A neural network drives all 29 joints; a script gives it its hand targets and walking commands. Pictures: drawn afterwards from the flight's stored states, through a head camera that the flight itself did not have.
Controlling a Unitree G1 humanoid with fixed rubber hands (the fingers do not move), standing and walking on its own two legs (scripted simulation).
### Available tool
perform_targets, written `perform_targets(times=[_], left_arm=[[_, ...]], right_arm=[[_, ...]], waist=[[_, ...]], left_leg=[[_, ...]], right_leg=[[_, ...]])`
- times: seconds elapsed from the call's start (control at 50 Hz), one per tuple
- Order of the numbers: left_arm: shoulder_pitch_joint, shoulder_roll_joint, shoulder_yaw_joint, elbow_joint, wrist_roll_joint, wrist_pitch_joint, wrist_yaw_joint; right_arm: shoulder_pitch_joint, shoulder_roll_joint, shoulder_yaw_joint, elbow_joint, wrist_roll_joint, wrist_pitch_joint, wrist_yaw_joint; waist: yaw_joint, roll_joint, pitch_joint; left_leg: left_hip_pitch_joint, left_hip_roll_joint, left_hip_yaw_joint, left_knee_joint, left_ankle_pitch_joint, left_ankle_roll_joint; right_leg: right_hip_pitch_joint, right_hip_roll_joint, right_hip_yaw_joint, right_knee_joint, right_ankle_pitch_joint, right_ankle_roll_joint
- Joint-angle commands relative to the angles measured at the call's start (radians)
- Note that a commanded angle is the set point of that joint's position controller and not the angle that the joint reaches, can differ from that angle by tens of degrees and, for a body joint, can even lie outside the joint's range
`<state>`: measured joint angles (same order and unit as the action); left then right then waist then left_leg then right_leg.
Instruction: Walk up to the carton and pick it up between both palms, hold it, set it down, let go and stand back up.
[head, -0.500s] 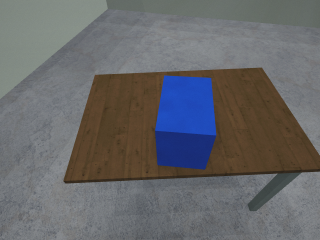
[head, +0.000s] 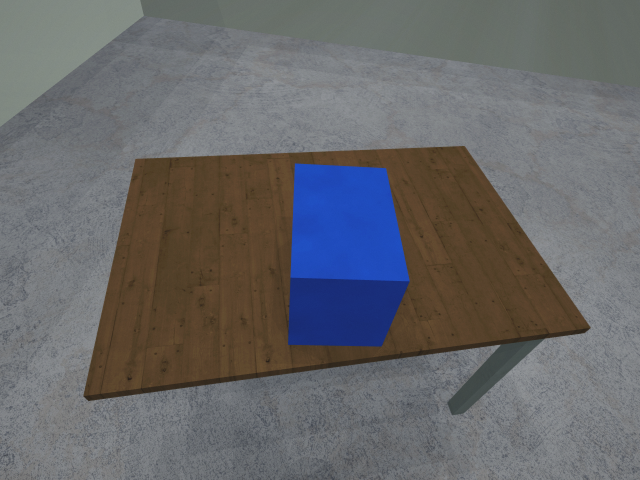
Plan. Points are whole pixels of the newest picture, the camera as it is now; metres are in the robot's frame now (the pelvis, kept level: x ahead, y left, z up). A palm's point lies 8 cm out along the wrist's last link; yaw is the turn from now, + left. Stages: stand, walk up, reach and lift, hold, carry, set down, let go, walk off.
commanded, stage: walk up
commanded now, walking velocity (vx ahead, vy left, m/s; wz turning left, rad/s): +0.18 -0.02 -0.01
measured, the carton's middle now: (338, 254) +0.52 -0.04 -0.08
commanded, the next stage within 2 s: stand in 1.48 s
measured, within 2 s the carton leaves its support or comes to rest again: neither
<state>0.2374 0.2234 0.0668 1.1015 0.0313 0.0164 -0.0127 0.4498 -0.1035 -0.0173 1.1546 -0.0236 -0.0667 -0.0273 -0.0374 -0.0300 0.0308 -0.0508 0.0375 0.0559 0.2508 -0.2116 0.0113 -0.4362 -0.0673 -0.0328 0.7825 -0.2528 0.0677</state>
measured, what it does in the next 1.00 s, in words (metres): steps on the spot: right foot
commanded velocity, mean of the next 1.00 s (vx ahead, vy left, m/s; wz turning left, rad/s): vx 0.00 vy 0.00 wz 0.00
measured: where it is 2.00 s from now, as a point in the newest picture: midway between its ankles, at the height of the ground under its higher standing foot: outside the picture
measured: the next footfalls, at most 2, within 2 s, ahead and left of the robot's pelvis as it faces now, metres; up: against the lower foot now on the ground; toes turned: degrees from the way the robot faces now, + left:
right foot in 0.12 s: +0.12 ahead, -0.15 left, +0.00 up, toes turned +7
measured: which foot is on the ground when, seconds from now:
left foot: down 0.00-1.00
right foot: up 0.00-0.10, down 0.12-1.00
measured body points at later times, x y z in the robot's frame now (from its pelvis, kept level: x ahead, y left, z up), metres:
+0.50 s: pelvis +0.06 -0.06 -0.01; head +0.07 -0.06 +0.44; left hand +0.09 +0.17 -0.16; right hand +0.05 -0.27 -0.18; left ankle +0.00 +0.09 -0.75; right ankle +0.10 -0.15 -0.75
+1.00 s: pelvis +0.06 -0.02 -0.01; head +0.07 -0.02 +0.44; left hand +0.03 +0.18 -0.18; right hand +0.03 -0.22 -0.17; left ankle +0.00 +0.09 -0.75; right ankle +0.10 -0.15 -0.75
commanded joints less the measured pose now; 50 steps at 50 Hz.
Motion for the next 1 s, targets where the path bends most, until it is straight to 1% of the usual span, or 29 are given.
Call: perform_targets(times=[0.0,0.02,0.04,0.06,0.08,0.1,0.12,0.14,0.16,0.18,0.22,0.24,0.26,0.28,0.3,0.32,0.34,0.36,0.44,0.46,0.58,0.62,0.64,0.7,0.74,0.78,0.86,0.9,0.98], left_arm=[[-0.092,-0.029,-0.019,-0.095,-0.008,-0.031,-0.002],[-0.075,-0.04,-0.021,-0.082,-0.018,-0.031,0.011],[-0.018,-0.022,-0.016,-0.062,-0.024,-0.037,0.022],[0.054,-0.007,-0.014,-0.035,-0.025,-0.045,0.031],[0.117,0.031,-0.008,-0.017,-0.018,-0.055,0.037],[0.154,0.076,-0.003,-0.009,-0.01,-0.06,0.04],[0.164,0.096,-0.007,-0.009,-0.013,-0.056,0.04],[0.119,0.093,-0.013,-0.016,-0.03,-0.041,0.038],[0.065,0.06,-0.017,-0.038,-0.028,-0.031,0.035],[0.027,0.038,-0.025,-0.045,-0.023,-0.027,0.034],[-0.02,0.032,-0.034,-0.052,-0.019,-0.022,0.045],[-0.032,0.029,-0.03,-0.052,-0.021,-0.021,0.045],[-0.031,0.023,-0.03,-0.051,-0.023,-0.02,0.044],[-0.025,0.021,-0.027,-0.044,-0.025,-0.019,0.044],[-0.015,0.015,-0.022,-0.039,-0.023,-0.02,0.045],[0.008,0.0,-0.023,-0.027,-0.024,-0.024,0.047],[0.033,-0.004,-0.024,-0.012,-0.024,-0.029,0.047],[0.043,-0.001,-0.023,-0.006,-0.021,-0.034,0.048],[0.049,-0.002,-0.02,0.003,-0.019,-0.044,0.046],[0.049,-0.01,-0.023,0.006,-0.018,-0.045,0.045],[0.08,-0.016,-0.03,0.024,-0.018,-0.047,0.047],[0.1,-0.015,-0.03,0.033,-0.018,-0.046,0.047],[0.105,-0.012,-0.031,0.036,-0.018,-0.045,0.048],[0.127,-0.017,-0.034,0.048,-0.018,-0.042,0.048],[0.14,-0.022,-0.036,0.056,-0.018,-0.039,0.048],[0.149,-0.026,-0.039,0.061,-0.018,-0.036,0.049],[0.156,-0.033,-0.042,0.071,-0.022,-0.033,0.05],[0.156,-0.04,-0.044,0.08,-0.019,-0.03,0.05],[0.155,-0.046,-0.046,0.085,-0.021,-0.026,0.052]], right_arm=[[0.076,-0.114,-0.011,0.003,-0.001,-0.014,-0.011],[0.045,-0.1,0.0,-0.003,0.001,-0.009,-0.017],[0.045,-0.126,-0.008,-0.009,0.003,-0.007,-0.016],[0.048,-0.146,-0.008,-0.01,0.007,-0.004,-0.012],[0.064,-0.143,-0.003,-0.014,0.015,-0.001,-0.007],[0.106,-0.106,0.008,-0.017,0.024,0.003,-0.004],[0.155,-0.054,0.023,-0.017,0.034,0.016,-0.006],[0.201,-0.036,0.028,0.019,0.044,0.042,-0.016],[0.147,-0.06,0.019,0.015,0.026,0.059,-0.02],[0.086,-0.084,0.011,0.001,0.013,0.066,-0.017],[0.087,-0.054,0.019,0.018,0.018,0.069,-0.007],[0.092,-0.044,0.022,0.027,0.016,0.065,-0.005],[0.091,-0.055,0.023,0.036,0.014,0.06,-0.005],[0.084,-0.066,0.019,0.039,0.013,0.057,-0.005],[0.062,-0.077,0.015,0.04,0.006,0.056,-0.006],[0.029,-0.08,0.009,0.039,0.007,0.056,-0.008],[0.009,-0.084,0.007,0.037,0.008,0.057,-0.01],[0.006,-0.087,0.005,0.041,0.01,0.057,-0.013],[-0.015,-0.085,0.004,0.046,0.015,0.055,-0.018],[-0.025,-0.089,0.004,0.042,0.017,0.055,-0.019],[-0.052,-0.094,0.009,0.04,0.02,0.054,-0.021],[-0.064,-0.1,0.01,0.039,0.02,0.053,-0.02],[-0.059,-0.097,0.011,0.039,0.021,0.053,-0.021],[-0.056,-0.085,0.015,0.04,0.024,0.052,-0.02],[-0.053,-0.088,0.016,0.038,0.024,0.05,-0.02],[-0.043,-0.082,0.017,0.04,0.024,0.049,-0.02],[-0.03,-0.071,0.021,0.04,0.025,0.044,-0.02],[-0.024,-0.067,0.021,0.037,0.024,0.042,-0.02],[-0.005,-0.065,0.021,0.036,0.024,0.037,-0.02]], waist=[[0.002,0.222,0.095],[0.019,0.212,0.111],[0.031,0.189,0.072],[0.058,0.15,0.031],[0.069,0.113,-0.021],[0.063,0.033,-0.093],[0.05,-0.072,-0.152],[0.028,-0.16,-0.178],[0.039,-0.178,-0.117],[0.043,-0.153,-0.041],[0.012,-0.129,0.03],[0.007,-0.095,0.038],[0.01,-0.062,0.042],[0.008,-0.039,0.042],[0.016,-0.01,0.07],[0.026,0.035,0.091],[0.031,0.044,0.086],[0.028,0.052,0.081],[0.024,0.036,0.031],[0.025,0.02,0.031],[0.03,0.011,0.014],[0.035,0.037,0.019],[0.035,0.03,0.02],[0.042,0.048,0.038],[0.048,0.044,0.051],[0.049,0.055,0.065],[0.053,0.057,0.068],[0.053,0.042,0.084],[0.054,0.042,0.086]], left_leg=[[-0.079,0.166,-0.102,-0.022,0.224,0.131],[-0.069,0.141,-0.071,0.062,0.575,0.132],[-0.051,0.131,-0.069,0.14,0.715,0.114],[-0.083,0.123,-0.063,0.187,0.656,0.089],[-0.136,0.11,-0.067,0.206,0.473,0.055],[-0.227,0.09,-0.06,0.234,0.212,0.018],[-0.268,0.058,-0.022,0.276,-0.179,-0.005],[-0.187,0.059,0.008,0.298,-0.308,-0.002],[-0.176,0.051,-0.001,0.305,-0.297,-0.004],[-0.196,0.049,-0.013,0.282,-0.244,0.0],[-0.178,0.065,-0.021,0.184,-0.112,-0.004],[-0.159,0.068,-0.026,0.132,-0.049,-0.003],[-0.159,0.069,-0.031,0.105,-0.027,-0.003],[-0.163,0.068,-0.035,0.091,-0.029,-0.007],[-0.167,0.069,-0.043,0.084,-0.013,-0.013],[-0.172,0.07,-0.046,0.08,0.007,-0.018],[-0.155,0.07,-0.05,0.076,0.018,-0.02],[-0.148,0.072,-0.051,0.071,0.028,-0.022],[-0.121,0.078,-0.05,0.064,0.028,-0.02],[-0.116,0.081,-0.052,0.063,0.034,-0.017],[-0.087,0.094,-0.052,0.055,0.081,-0.007],[-0.083,0.094,-0.049,0.049,0.083,-0.004],[-0.081,0.095,-0.051,0.047,0.089,-0.003],[-0.083,0.096,-0.051,0.039,0.099,0.003],[-0.093,0.094,-0.054,0.037,0.097,0.006],[-0.101,0.09,-0.052,0.03,0.098,0.007],[-0.104,0.086,-0.058,0.024,0.096,0.013],[-0.116,0.083,-0.063,0.02,0.089,0.016],[-0.132,0.081,-0.071,0.018,0.099,0.021]], right_leg=[[0.036,0.025,-0.06,-0.17,0.004,-0.014],[0.094,0.046,-0.049,-0.26,0.039,-0.024],[0.158,0.076,-0.083,-0.336,0.145,-0.034],[0.274,0.069,-0.096,-0.438,0.294,-0.043],[0.416,0.013,-0.078,-0.463,0.444,-0.046],[0.575,-0.1,0.016,-0.403,0.683,-0.058],[0.624,-0.237,0.127,-0.374,0.811,-0.106],[0.526,-0.289,0.181,-0.397,0.593,-0.186],[0.432,-0.255,0.214,-0.463,0.374,-0.197],[0.365,-0.21,0.185,-0.5,0.281,-0.176],[0.28,-0.165,0.123,-0.524,0.168,-0.144],[0.262,-0.136,0.097,-0.524,0.122,-0.126],[0.269,-0.111,0.078,-0.533,0.053,-0.111],[0.28,-0.102,0.075,-0.543,-0.007,-0.109],[0.281,-0.09,0.074,-0.546,-0.003,-0.106],[0.284,-0.081,0.07,-0.54,0.052,-0.103],[0.293,-0.077,0.07,-0.529,0.099,-0.102],[0.31,-0.076,0.068,-0.518,0.149,-0.102],[0.346,-0.072,0.054,-0.501,0.222,-0.103],[0.342,-0.069,0.049,-0.499,0.242,-0.104],[0.343,-0.064,0.026,-0.472,0.319,-0.101],[0.336,-0.064,0.022,-0.467,0.305,-0.097],[0.335,-0.065,0.024,-0.461,0.302,-0.098],[0.319,-0.061,0.018,-0.461,0.273,-0.094],[0.314,-0.061,0.014,-0.457,0.256,-0.09],[0.309,-0.062,0.016,-0.452,0.241,-0.086],[0.298,-0.061,0.008,-0.448,0.212,-0.08],[0.293,-0.061,0.008,-0.446,0.204,-0.078],[0.297,-0.063,0.004,-0.438,0.195,-0.075]])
